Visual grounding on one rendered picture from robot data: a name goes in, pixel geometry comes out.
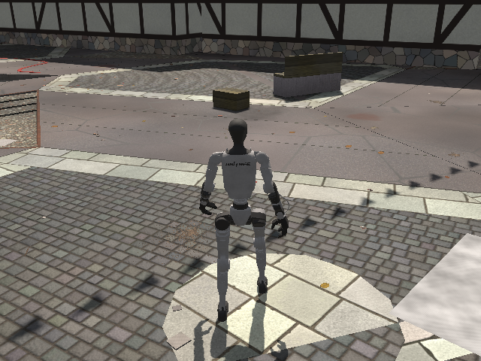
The robot left hand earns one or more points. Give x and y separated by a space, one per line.
209 204

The robot right hand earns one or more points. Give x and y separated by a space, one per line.
284 226

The left robot shin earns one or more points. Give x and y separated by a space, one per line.
222 285

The left robot upper arm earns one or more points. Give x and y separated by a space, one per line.
214 160

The robot right forearm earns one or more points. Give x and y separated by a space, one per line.
276 203

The robot left forearm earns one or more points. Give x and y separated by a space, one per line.
204 196

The left robot thigh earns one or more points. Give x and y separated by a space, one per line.
222 227

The right robot upper arm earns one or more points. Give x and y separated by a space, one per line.
263 159

